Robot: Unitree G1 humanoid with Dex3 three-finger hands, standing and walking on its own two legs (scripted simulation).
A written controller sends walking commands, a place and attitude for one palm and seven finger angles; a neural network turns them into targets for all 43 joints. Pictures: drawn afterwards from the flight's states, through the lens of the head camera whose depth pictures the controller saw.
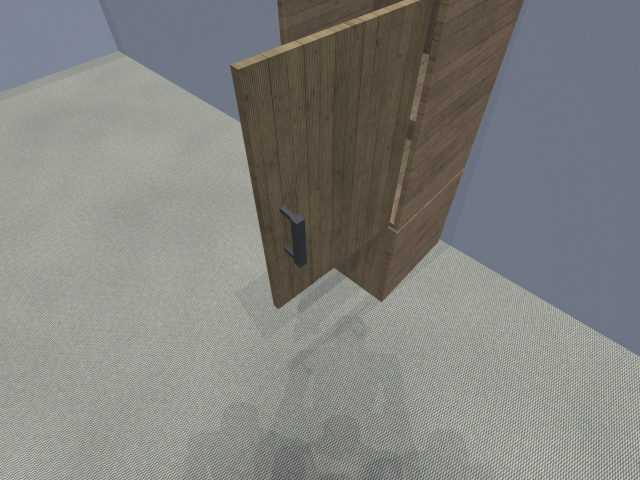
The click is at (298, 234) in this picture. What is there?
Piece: cupboard door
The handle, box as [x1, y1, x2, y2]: [279, 205, 306, 267]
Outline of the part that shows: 283,205 279,208 280,211 291,222 293,244 292,249 288,245 285,246 284,249 294,259 294,262 300,267 306,263 304,219 298,214 293,214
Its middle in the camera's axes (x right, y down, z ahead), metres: -0.06 +0.00 +0.75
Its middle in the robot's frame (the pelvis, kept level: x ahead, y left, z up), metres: +0.55 +0.09 -0.09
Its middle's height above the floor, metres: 0.68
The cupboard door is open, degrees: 85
